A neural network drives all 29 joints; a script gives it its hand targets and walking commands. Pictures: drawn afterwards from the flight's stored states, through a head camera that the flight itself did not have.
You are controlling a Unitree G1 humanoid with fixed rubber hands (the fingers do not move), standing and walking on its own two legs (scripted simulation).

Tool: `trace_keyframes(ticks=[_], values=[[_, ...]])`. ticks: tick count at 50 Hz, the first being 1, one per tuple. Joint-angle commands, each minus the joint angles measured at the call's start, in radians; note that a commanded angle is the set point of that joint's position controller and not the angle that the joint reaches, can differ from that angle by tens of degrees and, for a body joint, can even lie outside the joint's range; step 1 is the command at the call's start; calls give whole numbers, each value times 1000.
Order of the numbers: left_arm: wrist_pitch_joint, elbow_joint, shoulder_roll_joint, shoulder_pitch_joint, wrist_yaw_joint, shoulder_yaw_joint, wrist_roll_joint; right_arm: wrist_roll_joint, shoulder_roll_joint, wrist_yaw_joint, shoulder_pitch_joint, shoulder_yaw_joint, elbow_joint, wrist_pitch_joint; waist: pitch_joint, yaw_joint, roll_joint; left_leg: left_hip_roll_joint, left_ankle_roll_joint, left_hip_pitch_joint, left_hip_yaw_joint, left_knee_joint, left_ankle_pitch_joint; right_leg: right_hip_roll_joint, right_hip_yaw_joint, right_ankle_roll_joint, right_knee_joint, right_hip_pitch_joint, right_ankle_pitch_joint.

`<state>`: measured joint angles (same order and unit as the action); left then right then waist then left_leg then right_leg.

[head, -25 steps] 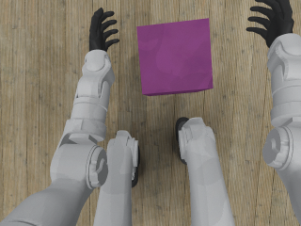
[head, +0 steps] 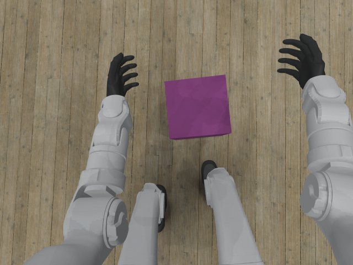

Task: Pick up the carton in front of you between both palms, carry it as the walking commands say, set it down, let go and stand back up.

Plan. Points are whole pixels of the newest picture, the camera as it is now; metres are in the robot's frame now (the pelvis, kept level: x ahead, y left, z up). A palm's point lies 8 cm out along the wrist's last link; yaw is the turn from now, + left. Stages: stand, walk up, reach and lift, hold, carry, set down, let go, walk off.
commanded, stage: let go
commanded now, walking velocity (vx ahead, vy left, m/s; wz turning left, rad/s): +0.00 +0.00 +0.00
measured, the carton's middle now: (196, 112) +0.46 -0.08 -0.51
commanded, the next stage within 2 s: stand in 1.16 s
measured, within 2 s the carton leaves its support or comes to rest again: neither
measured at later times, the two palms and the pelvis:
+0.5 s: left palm (47, 167) +0.33 +0.19 +0.02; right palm (349, 153) +0.29 -0.27 +0.01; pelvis +0.06 +0.00 +0.11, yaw -3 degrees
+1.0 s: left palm out of the picture +0.27 +0.26 +0.08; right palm (344, 206) +0.24 -0.21 +0.07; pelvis +0.09 +0.03 +0.14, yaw -3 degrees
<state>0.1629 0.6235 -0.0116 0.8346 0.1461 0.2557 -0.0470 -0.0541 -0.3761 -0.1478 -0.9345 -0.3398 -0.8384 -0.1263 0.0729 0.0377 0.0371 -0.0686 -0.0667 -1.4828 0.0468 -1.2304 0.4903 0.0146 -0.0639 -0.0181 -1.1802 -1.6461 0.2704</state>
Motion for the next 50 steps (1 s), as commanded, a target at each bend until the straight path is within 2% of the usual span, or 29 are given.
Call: trace_keyframes(ticks=[1, 6, 11, 21, 31, 34, 39, 44, 50], values=[[-24, -97, -58, 52, -7, -3, -29, -28, -117, 6, -82, -9, 103, 22, 894, 37, -112, -51, -21, 42, -129, 202, -144, 21, 45, 23, 106, 1113, -361], [-34, -157, -83, -171, -28, -46, -68, -52, -81, 20, 156, 33, 215, 21, 893, 33, -119, -43, -7, 156, -120, 298, -166, 17, 27, 20, 199, 1315, -419], [-69, -220, -114, -318, -64, -95, -43, -14, -45, 32, 312, 82, 337, 48, 756, 19, -128, -30, 10, 240, -105, 401, -163, 7, 1, 14, 292, 1435, -443], [-153, -171, -174, -689, -133, -122, -6, 34, 30, 59, 745, 168, 361, 124, 486, -6, -110, -1, 39, 533, -77, 588, -210, -8, -5, 23, 465, 1539, -447], [-199, -242, -230, -946, -179, -154, 26, 58, 61, 88, 1060, 237, 481, 160, 207, -25, -35, 30, 50, 956, -33, 800, -323, 18, 48, 33, 670, 1647, -355], [-189, -258, -250, -989, -191, -168, 35, 55, 64, 90, 1107, 250, 501, 144, 114, -30, -11, 43, 49, 1016, -23, 862, -342, 30, 55, 31, 716, 1708, -343], [-147, -274, -261, -1014, -207, -193, 43, 48, 51, 89, 1138, 264, 517, 90, -42, -31, 18, 69, 61, 1015, -4, 954, -278, 48, 73, 36, 739, 1805, -306], [-102, -272, -263, -1004, -210, -204, 46, 48, 43, 82, 1137, 263, 511, 41, -128, -31, 29, 84, 63, 1010, 6, 973, -277, 56, 85, 36, 733, 1841, -288], [-74, -276, -275, -1015, -204, -193, 36, 43, 44, 78, 1151, 258, 514, 16, -103, -33, 21, 70, 53, 1089, 6, 926, -424, 58, 76, 33, 729, 1836, -350]])
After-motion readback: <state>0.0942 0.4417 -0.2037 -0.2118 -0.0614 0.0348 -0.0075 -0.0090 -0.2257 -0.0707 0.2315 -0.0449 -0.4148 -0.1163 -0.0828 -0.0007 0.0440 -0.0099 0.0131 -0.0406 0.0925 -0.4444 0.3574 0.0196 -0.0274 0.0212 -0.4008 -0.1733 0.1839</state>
